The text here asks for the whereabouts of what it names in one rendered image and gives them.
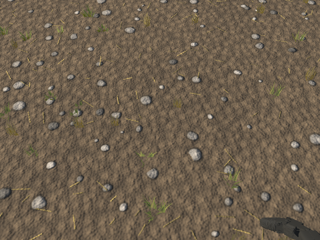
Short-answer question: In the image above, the robot right hand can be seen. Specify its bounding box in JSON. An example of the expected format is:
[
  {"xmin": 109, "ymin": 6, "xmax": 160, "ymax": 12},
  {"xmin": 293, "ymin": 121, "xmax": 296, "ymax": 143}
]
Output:
[{"xmin": 260, "ymin": 217, "xmax": 320, "ymax": 240}]

